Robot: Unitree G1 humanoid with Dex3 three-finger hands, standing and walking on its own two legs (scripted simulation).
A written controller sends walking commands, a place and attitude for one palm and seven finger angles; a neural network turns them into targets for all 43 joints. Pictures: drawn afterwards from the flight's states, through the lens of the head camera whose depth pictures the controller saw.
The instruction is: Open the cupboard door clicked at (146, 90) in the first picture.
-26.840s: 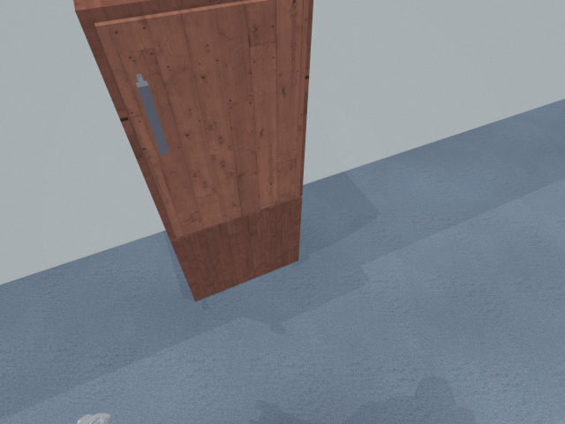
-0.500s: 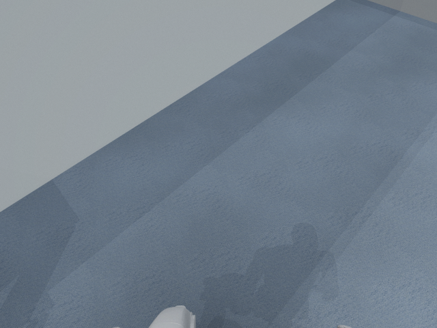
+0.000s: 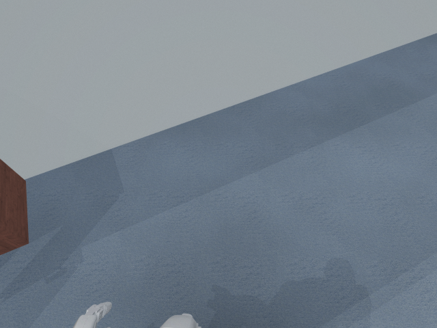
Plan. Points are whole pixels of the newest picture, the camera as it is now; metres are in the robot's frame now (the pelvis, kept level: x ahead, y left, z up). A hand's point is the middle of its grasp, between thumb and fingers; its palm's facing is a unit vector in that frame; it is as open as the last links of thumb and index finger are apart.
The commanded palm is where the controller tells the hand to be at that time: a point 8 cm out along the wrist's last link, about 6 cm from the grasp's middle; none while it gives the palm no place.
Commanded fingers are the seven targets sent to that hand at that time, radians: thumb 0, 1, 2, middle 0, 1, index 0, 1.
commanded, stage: turn to face it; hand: left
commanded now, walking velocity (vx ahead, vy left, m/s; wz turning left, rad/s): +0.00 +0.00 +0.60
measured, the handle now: out of the picture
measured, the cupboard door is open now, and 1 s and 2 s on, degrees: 36 36 36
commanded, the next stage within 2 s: take the last steps up to it in 1.66 s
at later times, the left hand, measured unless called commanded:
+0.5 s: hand out of the picture +0.04 +0.23 -0.15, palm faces +0.34 -0.90 -0.27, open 7.4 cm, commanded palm none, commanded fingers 0.00 0.90 0.90 -0.20 -0.30 -0.20 -0.30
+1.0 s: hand out of the picture -0.05 +0.18 -0.18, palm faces +0.62 -0.75 -0.22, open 7.4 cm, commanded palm none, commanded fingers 0.00 0.90 0.90 -0.20 -0.30 -0.20 -0.30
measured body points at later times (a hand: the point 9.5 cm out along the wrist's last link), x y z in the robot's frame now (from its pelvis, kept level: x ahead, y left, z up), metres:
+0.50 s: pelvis +0.02 +0.00 +0.01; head +0.07 +0.02 +0.46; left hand +0.02 +0.28 -0.13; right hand +0.19 -0.21 -0.13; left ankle +0.00 +0.12 -0.72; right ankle +0.05 -0.15 -0.67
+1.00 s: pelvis +0.04 -0.01 +0.00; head +0.07 +0.04 +0.44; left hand -0.08 +0.22 -0.16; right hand +0.29 -0.15 -0.13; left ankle -0.02 +0.09 -0.73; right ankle +0.08 -0.14 -0.70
